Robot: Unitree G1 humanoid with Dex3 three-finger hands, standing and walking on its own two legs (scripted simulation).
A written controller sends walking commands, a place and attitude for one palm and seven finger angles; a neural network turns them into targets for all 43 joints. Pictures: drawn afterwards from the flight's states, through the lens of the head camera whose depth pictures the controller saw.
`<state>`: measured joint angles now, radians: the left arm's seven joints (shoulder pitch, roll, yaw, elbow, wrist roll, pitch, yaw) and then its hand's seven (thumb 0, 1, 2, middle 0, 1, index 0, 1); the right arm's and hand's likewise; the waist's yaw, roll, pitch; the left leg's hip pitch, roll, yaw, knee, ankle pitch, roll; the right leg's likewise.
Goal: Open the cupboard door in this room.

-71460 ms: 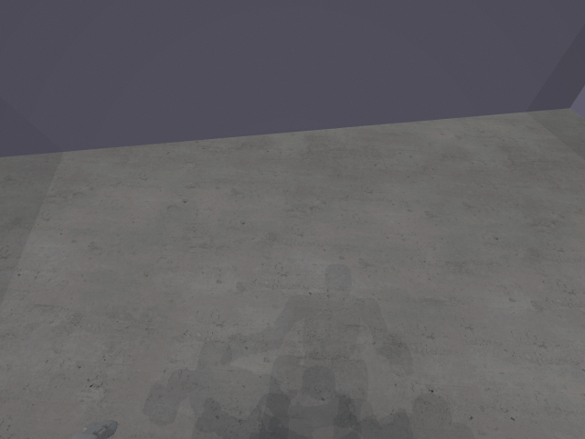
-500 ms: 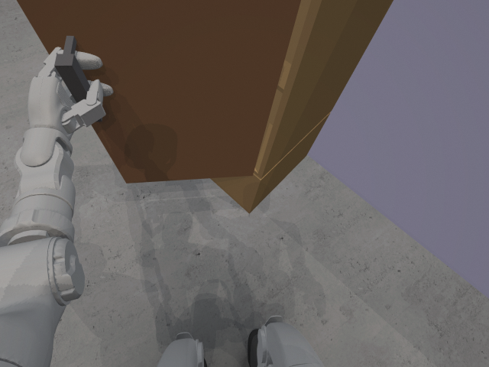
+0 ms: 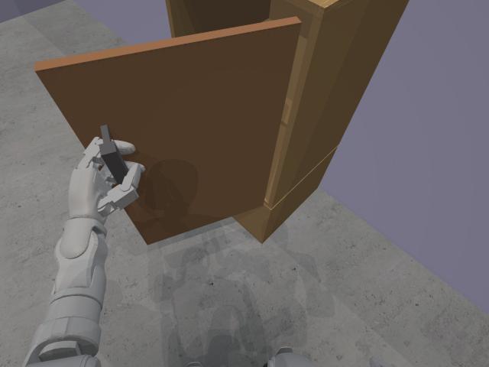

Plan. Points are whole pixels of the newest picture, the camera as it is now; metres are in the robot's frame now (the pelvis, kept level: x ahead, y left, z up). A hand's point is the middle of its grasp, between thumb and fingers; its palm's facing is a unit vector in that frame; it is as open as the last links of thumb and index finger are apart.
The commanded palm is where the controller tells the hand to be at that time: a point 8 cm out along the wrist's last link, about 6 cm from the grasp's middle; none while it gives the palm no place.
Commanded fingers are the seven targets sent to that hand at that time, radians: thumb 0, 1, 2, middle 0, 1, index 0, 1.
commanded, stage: pull the door open along its arc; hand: left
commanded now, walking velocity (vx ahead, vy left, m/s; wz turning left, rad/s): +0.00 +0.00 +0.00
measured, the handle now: (118, 161) +0.44 +0.21 +0.05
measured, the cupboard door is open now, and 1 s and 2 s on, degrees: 66 98 100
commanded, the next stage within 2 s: open thumb and fingers to let go in 0.58 s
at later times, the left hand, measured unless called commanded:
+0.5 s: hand (187, 239) +0.30 +0.09 +0.05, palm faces +0.44 -0.90 +0.01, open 6.1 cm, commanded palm +0.23 +0.12 +0.05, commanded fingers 0.00 0.90 0.90 -0.40 -1.35 -0.40 -1.35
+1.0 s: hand (215, 255) +0.28 +0.04 +0.05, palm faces +0.44 -0.90 -0.01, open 8.4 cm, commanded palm +0.23 +0.09 +0.05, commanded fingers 0.00 -0.29 0.39 -0.31 -1.22 -0.31 -1.22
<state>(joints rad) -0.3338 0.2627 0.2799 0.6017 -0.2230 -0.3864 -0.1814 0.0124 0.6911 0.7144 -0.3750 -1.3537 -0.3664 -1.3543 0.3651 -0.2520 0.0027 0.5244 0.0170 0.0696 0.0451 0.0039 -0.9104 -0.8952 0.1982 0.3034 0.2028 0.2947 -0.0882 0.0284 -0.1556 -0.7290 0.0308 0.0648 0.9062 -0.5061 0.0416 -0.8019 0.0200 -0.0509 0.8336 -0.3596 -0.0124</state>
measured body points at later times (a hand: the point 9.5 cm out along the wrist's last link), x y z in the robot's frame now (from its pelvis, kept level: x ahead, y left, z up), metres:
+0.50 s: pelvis -0.01 -0.04 +0.00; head +0.04 -0.05 +0.45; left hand +0.27 +0.13 +0.05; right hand +0.16 -0.24 -0.11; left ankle -0.05 +0.08 -0.69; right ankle +0.02 -0.12 -0.69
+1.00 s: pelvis -0.02 -0.06 +0.00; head +0.02 -0.08 +0.44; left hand +0.25 +0.09 +0.05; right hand +0.18 -0.26 -0.11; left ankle -0.05 +0.08 -0.69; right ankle +0.02 -0.12 -0.69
